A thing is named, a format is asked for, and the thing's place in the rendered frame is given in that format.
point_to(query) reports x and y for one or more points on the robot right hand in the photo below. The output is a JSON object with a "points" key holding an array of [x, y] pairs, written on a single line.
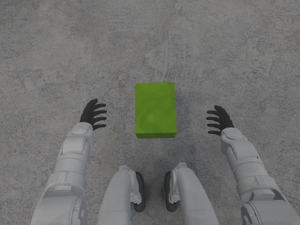
{"points": [[223, 119]]}

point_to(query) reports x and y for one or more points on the right robot thigh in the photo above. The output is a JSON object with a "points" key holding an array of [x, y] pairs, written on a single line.
{"points": [[196, 208]]}

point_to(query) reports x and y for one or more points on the robot right forearm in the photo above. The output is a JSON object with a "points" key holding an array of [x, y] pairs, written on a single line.
{"points": [[252, 179]]}

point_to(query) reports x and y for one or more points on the carton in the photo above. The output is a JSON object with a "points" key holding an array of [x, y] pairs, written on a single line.
{"points": [[155, 113]]}

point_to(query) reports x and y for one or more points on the robot left hand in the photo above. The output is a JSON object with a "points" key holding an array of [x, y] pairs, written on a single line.
{"points": [[88, 114]]}

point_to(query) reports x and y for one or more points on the left robot upper arm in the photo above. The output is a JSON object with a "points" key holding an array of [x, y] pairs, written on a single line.
{"points": [[61, 210]]}

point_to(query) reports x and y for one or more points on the robot left forearm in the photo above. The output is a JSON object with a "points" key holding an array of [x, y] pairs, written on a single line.
{"points": [[68, 177]]}

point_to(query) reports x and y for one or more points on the left robot shin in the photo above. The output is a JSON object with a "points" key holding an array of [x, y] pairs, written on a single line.
{"points": [[134, 197]]}

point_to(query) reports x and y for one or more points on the right robot upper arm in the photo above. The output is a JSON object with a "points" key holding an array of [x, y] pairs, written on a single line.
{"points": [[268, 212]]}

